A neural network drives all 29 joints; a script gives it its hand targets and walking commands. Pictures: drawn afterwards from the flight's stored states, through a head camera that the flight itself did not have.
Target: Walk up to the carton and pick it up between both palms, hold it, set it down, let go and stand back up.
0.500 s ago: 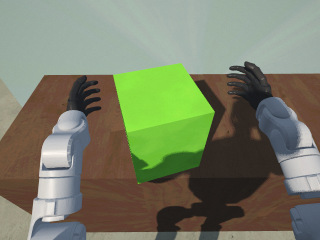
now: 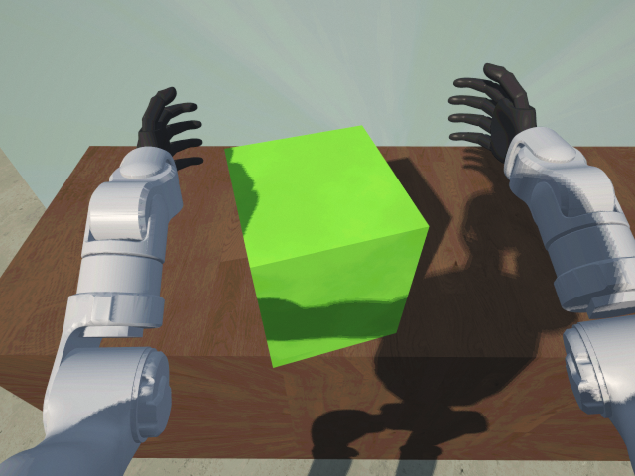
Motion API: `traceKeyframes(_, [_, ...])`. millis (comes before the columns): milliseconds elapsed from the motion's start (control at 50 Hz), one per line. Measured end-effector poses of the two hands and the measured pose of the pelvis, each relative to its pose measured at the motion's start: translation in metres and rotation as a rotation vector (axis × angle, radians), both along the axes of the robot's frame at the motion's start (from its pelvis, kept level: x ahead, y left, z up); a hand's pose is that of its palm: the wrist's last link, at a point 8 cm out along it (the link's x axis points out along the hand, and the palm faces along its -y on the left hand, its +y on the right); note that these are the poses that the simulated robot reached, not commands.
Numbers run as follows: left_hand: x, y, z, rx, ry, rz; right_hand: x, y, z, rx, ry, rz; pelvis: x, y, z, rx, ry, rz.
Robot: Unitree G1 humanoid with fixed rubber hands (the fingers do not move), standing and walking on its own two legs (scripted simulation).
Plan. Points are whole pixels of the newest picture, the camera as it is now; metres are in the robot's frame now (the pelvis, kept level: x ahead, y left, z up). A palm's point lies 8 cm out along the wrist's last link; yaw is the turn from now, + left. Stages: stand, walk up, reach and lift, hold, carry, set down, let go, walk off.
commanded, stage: reach and lift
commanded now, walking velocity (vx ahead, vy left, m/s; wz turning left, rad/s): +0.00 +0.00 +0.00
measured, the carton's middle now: (317, 248) +0.43 +0.03 +0.03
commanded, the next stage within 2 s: none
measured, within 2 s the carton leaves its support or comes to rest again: neither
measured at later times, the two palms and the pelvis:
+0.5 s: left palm (180, 209) +0.41 +0.20 +0.13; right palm (471, 176) +0.44 -0.17 +0.16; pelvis +0.00 +0.00 +0.00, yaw +0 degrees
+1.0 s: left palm (201, 229) +0.42 +0.18 +0.09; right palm (452, 194) +0.45 -0.16 +0.12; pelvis +0.02 +0.00 +0.00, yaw -1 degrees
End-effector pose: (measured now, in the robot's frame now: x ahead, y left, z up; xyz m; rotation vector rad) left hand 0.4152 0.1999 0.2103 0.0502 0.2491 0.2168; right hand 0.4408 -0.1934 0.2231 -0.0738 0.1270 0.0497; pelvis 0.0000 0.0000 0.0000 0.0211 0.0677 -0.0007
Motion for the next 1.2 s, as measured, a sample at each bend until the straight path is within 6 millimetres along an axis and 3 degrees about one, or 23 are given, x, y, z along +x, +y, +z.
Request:
traceKeyframes(120, [0.013, 0.000, 0.005, -0.001, -0.003, 0.004, 0.009, 0.004, 0.003, 0.003, 0.020, 0.002, 0.004, -0.001, 0.000, -0.001, 0.006, -0.002])
traceKeyframes(420, [-0.002, 0.002, -0.071, -0.034, 0.072, 0.002, 0.001, 0.018, -0.056, 0.069, 0.093, -0.013, 0.003, -0.001, 0.000, -0.001, 0.005, -0.005])
traceKeyframes(520, [-0.003, -0.006, -0.078, -0.053, 0.027, -0.008, -0.002, 0.030, -0.062, 0.088, 0.062, -0.002, 0.001, -0.001, 0.000, -0.002, 0.002, -0.005])
traceKeyframes(620, [-0.002, -0.015, -0.092, -0.068, 0.028, -0.009, -0.006, 0.033, -0.085, 0.068, 0.113, -0.022, 0.001, -0.001, 0.000, -0.004, 0.001, -0.007])
traceKeyframes(740, [0.000, -0.017, -0.109, -0.071, 0.022, 0.006, -0.003, 0.039, -0.094, 0.077, 0.097, -0.030, 0.005, 0.000, -0.001, -0.013, 0.008, -0.011])
traceKeyframes(1000, [0.006, -0.018, -0.124, -0.086, -0.001, 0.016, 0.011, 0.038, -0.101, 0.067, 0.070, -0.051, 0.017, 0.003, -0.002, -0.020, 0.025, -0.011])
traceKeyframes(1200, [0.002, -0.021, -0.125, -0.088, -0.018, 0.014, 0.009, 0.044, -0.106, 0.078, 0.077, -0.042, 0.017, 0.003, -0.002, -0.021, 0.025, -0.011])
